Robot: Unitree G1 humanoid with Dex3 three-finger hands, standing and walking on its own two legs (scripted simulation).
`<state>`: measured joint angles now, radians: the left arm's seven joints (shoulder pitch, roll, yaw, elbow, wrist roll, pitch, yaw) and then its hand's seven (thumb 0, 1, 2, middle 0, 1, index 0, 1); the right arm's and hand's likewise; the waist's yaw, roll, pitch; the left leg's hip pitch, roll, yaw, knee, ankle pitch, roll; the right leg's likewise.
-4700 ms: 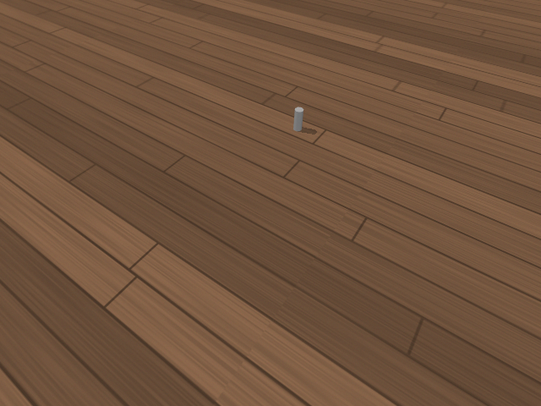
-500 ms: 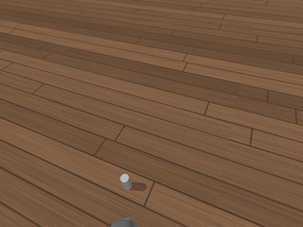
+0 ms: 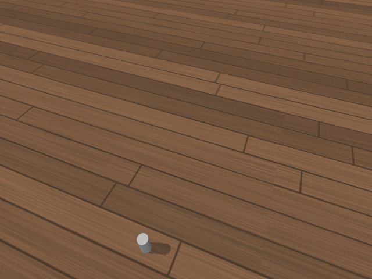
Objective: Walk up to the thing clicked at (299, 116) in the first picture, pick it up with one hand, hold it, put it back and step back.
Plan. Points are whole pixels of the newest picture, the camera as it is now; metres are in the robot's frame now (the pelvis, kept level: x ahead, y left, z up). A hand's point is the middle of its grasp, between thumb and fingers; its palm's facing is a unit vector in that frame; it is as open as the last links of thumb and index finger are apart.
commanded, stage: walk up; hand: left
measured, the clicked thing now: (144, 243) +0.39 +0.20 -0.68
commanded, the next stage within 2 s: stand in 1.32 s
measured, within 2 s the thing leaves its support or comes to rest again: neither
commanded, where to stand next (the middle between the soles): +0.05 +0.00 m, yaw +1 degrees
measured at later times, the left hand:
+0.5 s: hand out of the picture +0.15 +0.25 -0.13, palm faces -0.03 -0.94 -0.33, open 7.4 cm
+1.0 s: hand out of the picture +0.11 +0.27 -0.13, palm faces -0.01 -0.94 -0.34, open 7.4 cm
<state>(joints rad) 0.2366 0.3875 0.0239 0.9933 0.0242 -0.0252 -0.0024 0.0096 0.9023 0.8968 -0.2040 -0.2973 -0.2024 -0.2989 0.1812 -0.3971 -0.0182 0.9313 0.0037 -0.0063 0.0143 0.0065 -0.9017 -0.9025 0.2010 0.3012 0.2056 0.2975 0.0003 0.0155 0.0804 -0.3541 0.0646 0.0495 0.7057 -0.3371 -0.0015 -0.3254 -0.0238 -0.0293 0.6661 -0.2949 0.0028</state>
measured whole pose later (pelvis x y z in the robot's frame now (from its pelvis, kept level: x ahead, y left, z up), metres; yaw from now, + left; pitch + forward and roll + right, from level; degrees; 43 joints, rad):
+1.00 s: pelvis +0.04 +0.01 +0.03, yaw +0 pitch -2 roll +0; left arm 0.08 0.34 0.01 1.19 0.01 0.00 -0.01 0.01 0.90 0.90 -0.20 -0.30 -0.20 -0.30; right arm 0.06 -0.35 -0.01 1.17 0.00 -0.01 0.01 0.01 -0.90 -0.90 0.20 0.30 0.20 0.30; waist 0.00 0.01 0.04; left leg -0.12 0.02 0.05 0.32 -0.17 0.00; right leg -0.10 -0.05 -0.03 0.30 -0.18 0.04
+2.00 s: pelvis +0.04 +0.00 +0.03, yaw +1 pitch -2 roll +0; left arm 0.11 0.35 -0.01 1.13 0.01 0.00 0.00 0.01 0.90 0.90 -0.20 -0.30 -0.20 -0.30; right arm 0.09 -0.35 -0.01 1.15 -0.01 0.00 0.01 0.01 -0.90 -0.90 0.20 0.30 0.20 0.30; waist -0.01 0.01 0.04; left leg -0.11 0.03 0.04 0.30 -0.16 -0.02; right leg -0.09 -0.03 -0.04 0.30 -0.18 0.02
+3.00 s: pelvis +0.05 +0.00 +0.03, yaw +1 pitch -2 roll +0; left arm 0.12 0.35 -0.01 1.12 0.02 0.00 -0.01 0.01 0.90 0.90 -0.20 -0.30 -0.20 -0.30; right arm 0.10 -0.35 0.00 1.14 -0.01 0.00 0.01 0.01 -0.90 -0.90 0.20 0.30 0.20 0.30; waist 0.00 0.00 0.04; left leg -0.10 0.04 0.04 0.31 -0.17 -0.02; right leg -0.08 -0.03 -0.04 0.30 -0.18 0.02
